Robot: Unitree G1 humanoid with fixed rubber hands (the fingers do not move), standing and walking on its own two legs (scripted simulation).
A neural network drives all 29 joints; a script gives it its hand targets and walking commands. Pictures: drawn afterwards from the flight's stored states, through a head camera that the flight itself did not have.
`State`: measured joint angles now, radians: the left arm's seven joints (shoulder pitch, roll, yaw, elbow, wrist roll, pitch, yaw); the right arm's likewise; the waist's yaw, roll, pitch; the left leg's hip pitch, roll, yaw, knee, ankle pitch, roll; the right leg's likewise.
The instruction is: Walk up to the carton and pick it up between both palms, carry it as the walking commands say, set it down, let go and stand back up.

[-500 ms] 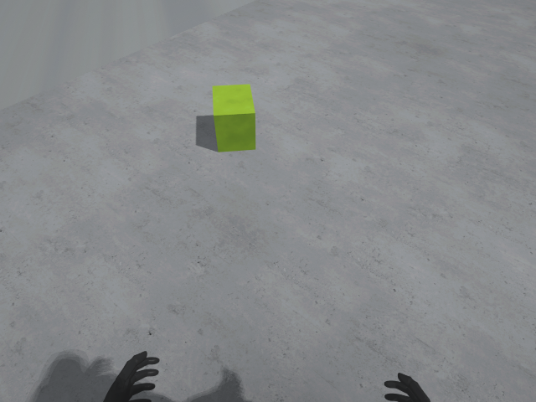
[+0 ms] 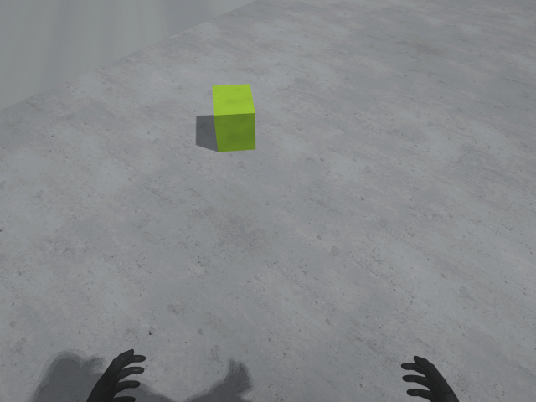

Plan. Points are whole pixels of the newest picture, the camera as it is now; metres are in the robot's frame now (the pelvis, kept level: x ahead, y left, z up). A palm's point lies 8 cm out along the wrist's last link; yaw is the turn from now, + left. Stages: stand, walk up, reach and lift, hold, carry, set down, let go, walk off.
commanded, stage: stand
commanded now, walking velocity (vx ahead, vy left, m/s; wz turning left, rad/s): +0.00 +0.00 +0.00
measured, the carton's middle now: (234, 117) +1.62 +0.17 -0.63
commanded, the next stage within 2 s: walk up in 1.58 s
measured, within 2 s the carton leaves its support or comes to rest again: neither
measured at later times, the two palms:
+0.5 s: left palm out of the picture +0.13 +0.25 -0.09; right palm out of the picture +0.11 -0.27 -0.10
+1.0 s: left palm out of the picture +0.10 +0.26 -0.10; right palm out of the picture +0.08 -0.27 -0.11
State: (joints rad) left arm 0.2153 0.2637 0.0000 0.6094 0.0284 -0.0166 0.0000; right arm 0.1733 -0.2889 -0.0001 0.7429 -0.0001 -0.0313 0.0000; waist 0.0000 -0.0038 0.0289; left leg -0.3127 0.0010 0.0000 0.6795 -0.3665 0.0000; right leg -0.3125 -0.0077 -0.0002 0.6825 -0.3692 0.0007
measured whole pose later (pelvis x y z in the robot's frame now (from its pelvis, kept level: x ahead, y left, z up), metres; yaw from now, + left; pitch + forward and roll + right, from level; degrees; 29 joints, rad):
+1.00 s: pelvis -0.02 +0.00 +0.00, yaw +0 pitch -1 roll +0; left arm 0.22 0.27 0.00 0.76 0.02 -0.02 0.00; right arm 0.14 -0.29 0.00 0.95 0.00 -0.03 0.00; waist 0.00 -0.01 0.03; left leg -0.31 0.00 0.00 0.67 -0.34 0.00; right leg -0.31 -0.01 0.00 0.68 -0.34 0.00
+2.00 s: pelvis -0.02 +0.03 +0.02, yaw +4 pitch +1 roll +2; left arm 0.28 0.27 0.00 0.87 0.03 -0.01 0.00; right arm 0.18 -0.29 0.00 0.94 0.00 0.00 0.05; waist 0.00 -0.06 0.01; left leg -0.40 0.00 -0.01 0.81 -0.39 0.00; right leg -0.26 -0.11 -0.02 0.49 -0.29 0.00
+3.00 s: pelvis +0.38 +0.09 +0.02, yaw +4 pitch +3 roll -3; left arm 0.28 0.28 0.00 0.88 0.03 -0.03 -0.04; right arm 0.32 -0.22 0.00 0.95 0.00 -0.07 0.03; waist -0.01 -0.04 -0.01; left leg -0.26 0.07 0.04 0.51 -0.30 0.00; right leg -0.45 -0.05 -0.06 1.04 -0.41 0.04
